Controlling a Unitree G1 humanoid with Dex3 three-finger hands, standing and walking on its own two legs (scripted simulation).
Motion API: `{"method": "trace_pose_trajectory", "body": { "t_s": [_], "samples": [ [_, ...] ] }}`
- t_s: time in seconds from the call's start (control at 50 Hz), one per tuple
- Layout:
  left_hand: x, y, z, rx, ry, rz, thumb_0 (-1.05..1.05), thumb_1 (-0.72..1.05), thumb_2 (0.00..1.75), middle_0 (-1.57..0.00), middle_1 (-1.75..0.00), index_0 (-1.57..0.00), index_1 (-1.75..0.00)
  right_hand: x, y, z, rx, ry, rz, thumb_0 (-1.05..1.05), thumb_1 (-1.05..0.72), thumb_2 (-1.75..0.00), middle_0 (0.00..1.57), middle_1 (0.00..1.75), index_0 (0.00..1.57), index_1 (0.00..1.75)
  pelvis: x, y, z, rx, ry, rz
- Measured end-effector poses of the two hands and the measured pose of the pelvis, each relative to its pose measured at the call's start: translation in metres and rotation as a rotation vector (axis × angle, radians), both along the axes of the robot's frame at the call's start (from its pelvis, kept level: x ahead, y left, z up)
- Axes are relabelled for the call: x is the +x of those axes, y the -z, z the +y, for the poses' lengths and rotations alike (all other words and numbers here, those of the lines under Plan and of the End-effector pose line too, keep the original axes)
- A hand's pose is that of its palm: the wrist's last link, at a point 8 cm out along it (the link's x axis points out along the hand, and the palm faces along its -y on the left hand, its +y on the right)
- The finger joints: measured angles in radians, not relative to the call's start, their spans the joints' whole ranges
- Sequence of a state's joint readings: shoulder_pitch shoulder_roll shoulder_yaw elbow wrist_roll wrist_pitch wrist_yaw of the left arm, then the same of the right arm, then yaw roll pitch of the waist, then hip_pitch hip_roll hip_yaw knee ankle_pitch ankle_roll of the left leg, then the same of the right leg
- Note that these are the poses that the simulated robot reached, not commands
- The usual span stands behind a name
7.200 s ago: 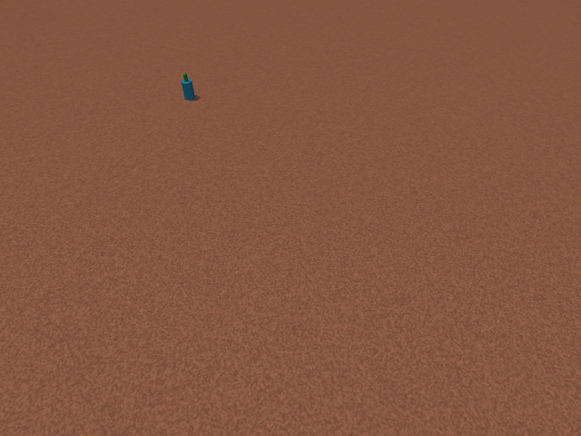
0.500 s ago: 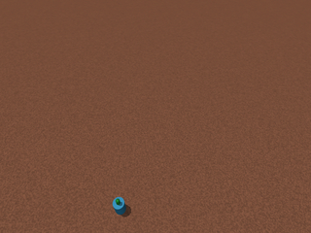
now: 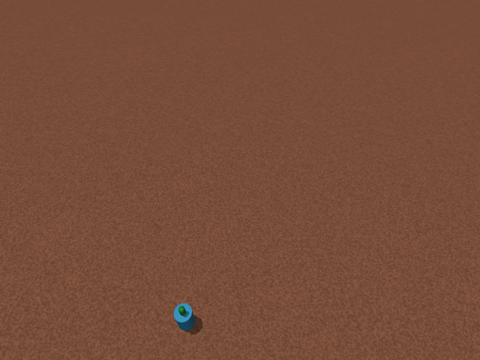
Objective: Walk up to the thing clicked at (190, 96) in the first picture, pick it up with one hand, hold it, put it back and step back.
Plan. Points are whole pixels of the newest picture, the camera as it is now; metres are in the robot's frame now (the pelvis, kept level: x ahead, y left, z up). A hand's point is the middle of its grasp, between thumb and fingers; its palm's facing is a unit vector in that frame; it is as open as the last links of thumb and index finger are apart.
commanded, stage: walk up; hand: left
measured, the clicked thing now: (183, 315) +0.37 +0.19 -0.68
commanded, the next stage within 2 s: stand in 0.14 s
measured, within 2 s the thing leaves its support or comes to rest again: neither
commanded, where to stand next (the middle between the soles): +0.03 +0.00 m, yaw -3 degrees
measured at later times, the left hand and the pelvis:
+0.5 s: hand out of the picture +0.09 +0.23 -0.13, palm faces -0.02 -0.94 -0.35, open 7.3 cm; pelvis -0.02 -0.02 +0.02, yaw -1 degrees
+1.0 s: hand out of the picture +0.04 +0.25 -0.14, palm faces -0.04 -0.94 -0.34, open 7.3 cm; pelvis -0.03 -0.01 +0.02, yaw -2 degrees
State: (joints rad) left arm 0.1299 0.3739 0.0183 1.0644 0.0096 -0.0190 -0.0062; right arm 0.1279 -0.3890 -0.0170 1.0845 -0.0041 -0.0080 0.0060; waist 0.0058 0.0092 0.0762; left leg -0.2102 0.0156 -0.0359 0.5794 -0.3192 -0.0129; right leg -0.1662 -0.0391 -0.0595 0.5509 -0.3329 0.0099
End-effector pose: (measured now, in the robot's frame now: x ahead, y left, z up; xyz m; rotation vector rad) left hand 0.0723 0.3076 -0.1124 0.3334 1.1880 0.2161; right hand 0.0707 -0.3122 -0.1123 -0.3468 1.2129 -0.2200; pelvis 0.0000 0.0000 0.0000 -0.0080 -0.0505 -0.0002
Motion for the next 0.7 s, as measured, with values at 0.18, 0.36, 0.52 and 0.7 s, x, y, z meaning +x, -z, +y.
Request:
{"method": "trace_pose_trajectory", "body": {
  "t_s": [0.18,0.36,0.52,0.7],
  "samples": [
    [0.013,-0.003,0.003,0.015,-0.011,-0.011,0.0,0.91,0.9,-0.2,-0.3,-0.21,-0.3,0.003,-0.001,0.004,0.013,-0.012,-0.018,0.01,-0.9,-0.9,0.2,0.3,0.2,0.3,-0.001,-0.001,-0.003,0.021,0.01,-0.005],
    [0.01,-0.017,-0.024,0.001,0.019,0.0,0.0,0.91,0.9,-0.2,-0.3,-0.21,-0.3,0.012,0.0,0.0,0.054,0.012,-0.042,0.01,-0.9,-0.9,0.2,0.3,0.2,0.3,-0.01,-0.012,-0.013,0.008,0.007,-0.006],
    [0.005,-0.02,-0.034,-0.014,0.021,-0.032,0.0,0.91,0.9,-0.2,-0.3,-0.21,-0.3,0.001,-0.006,0.0,0.064,0.004,-0.056,0.01,-0.9,-0.9,0.2,0.3,0.2,0.3,-0.022,-0.016,-0.018,0.006,0.012,-0.017],
    [-0.014,-0.016,-0.029,-0.022,0.016,-0.011,0.0,0.91,0.9,-0.2,-0.3,-0.21,-0.3,-0.035,-0.008,-0.005,0.047,0.023,-0.01,0.01,-0.9,-0.9,0.2,0.3,0.2,0.3,-0.034,-0.016,-0.017,0.004,0.018,-0.012]
  ]
}}
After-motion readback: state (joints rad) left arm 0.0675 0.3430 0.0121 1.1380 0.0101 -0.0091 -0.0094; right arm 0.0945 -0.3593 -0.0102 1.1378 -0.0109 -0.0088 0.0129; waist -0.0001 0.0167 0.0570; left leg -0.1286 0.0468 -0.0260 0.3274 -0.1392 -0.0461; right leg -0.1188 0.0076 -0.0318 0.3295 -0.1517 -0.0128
